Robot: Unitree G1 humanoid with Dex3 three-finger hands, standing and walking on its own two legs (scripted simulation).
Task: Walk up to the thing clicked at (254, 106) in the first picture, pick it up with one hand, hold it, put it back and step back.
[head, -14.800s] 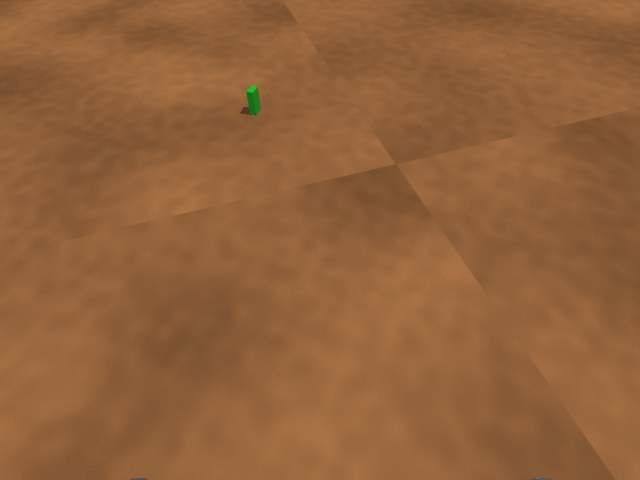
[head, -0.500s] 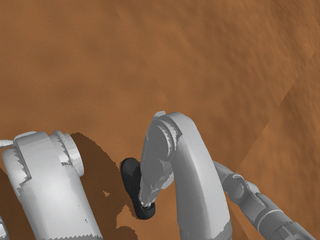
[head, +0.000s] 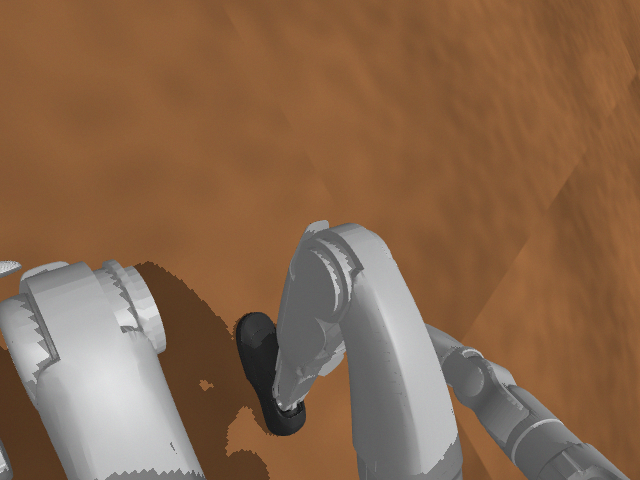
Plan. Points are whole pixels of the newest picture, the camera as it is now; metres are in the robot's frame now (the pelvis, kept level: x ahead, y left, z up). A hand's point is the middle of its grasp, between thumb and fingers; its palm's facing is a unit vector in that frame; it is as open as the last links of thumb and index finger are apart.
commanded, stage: close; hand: left
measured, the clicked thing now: out of the picture +0.39 +0.30 -0.21
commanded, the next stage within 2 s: settle in 0.86 s
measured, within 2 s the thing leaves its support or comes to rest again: leaves its support in 1.20 s
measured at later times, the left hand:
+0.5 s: hand out of the picture +0.38 +0.30 -0.18, palm faces +0.42 -0.91 +0.01, open 8.2 cm
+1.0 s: hand out of the picture +0.38 +0.30 -0.18, palm faces +0.46 -0.89 +0.02, open 8.4 cm
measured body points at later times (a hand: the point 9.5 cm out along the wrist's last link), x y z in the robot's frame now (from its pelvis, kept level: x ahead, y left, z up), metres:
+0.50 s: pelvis +0.00 +0.00 +0.00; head +0.20 +0.21 +0.34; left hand +0.35 +0.35 -0.18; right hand +0.20 -0.23 -0.03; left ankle +0.08 +0.12 -0.24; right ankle +0.14 -0.11 -0.24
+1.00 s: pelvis +0.00 +0.00 +0.00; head +0.21 +0.21 +0.33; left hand +0.35 +0.35 -0.18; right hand +0.21 -0.22 -0.03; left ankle +0.08 +0.12 -0.24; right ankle +0.14 -0.11 -0.24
